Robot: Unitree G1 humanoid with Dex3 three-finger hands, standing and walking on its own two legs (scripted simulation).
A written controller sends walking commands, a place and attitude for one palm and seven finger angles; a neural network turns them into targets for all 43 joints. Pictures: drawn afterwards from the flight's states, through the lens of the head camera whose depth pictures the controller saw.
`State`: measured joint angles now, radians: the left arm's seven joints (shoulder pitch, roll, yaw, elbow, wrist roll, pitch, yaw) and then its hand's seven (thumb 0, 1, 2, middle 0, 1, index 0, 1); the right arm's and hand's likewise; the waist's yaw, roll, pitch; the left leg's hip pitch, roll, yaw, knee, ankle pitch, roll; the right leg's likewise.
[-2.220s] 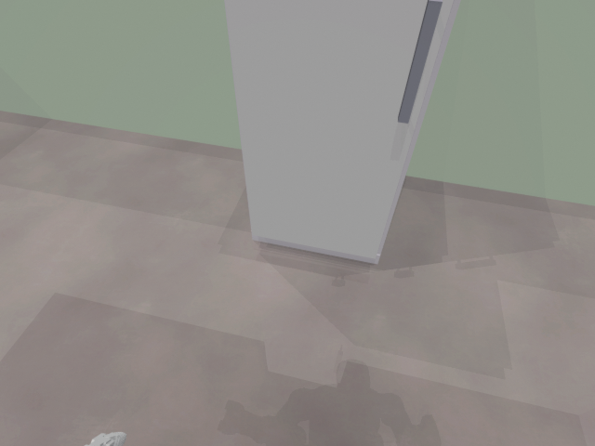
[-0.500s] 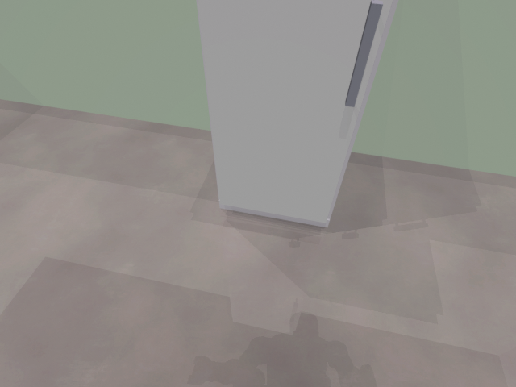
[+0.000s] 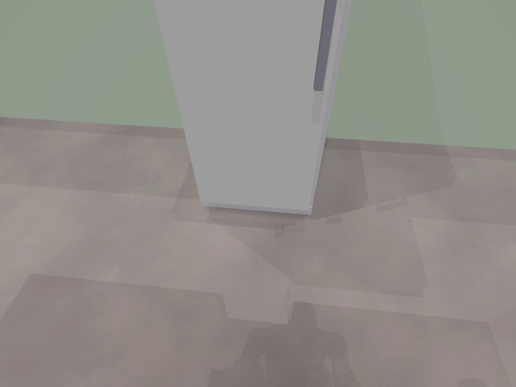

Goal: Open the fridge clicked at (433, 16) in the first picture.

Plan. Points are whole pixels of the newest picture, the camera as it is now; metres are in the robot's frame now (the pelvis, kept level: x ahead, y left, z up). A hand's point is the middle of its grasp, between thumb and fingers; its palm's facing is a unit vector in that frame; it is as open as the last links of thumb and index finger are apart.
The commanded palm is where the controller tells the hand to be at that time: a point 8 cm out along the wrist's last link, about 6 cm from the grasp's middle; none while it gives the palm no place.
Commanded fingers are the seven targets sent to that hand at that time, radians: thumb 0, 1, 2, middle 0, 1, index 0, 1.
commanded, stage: take the last steps up to it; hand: right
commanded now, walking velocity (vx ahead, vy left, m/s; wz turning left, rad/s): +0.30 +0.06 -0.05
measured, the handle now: (324, 38) +0.94 -0.13 +0.12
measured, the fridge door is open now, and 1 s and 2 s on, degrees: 0 0 0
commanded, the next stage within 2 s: come to a stop and stand still in 1.10 s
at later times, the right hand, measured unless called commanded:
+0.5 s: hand out of the picture +0.00 -0.16 -0.18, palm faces +0.12 +0.99 -0.09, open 7.4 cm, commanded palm none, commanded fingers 0.00 -0.90 -0.90 0.20 0.30 0.20 0.30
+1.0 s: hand (349, 279) +0.38 -0.17 -0.17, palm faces +0.03 +0.98 -0.20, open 7.3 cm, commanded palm none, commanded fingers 0.00 -0.90 -0.90 0.20 0.30 0.20 0.30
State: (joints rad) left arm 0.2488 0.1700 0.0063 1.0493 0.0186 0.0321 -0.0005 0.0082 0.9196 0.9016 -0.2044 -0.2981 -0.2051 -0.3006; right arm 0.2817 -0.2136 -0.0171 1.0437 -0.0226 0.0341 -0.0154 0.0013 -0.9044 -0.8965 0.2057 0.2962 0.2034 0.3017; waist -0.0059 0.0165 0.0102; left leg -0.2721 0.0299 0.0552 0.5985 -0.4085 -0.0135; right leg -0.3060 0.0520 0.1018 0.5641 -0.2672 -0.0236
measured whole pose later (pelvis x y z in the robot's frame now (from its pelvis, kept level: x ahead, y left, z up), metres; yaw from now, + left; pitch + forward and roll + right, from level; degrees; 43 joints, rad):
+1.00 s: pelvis +0.32 +0.01 +0.00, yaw -1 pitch +0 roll +2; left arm 0.32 0.17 0.06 1.11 0.02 0.01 -0.01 0.01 0.92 0.90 -0.20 -0.30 -0.20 -0.30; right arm 0.23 -0.17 -0.05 1.03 -0.02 -0.05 -0.01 0.00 -0.91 -0.90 0.20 0.30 0.20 0.30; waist 0.03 -0.04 0.03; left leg -0.26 0.03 0.16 0.52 -0.25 0.02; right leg -0.43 -0.12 -0.07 1.13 -0.40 -0.02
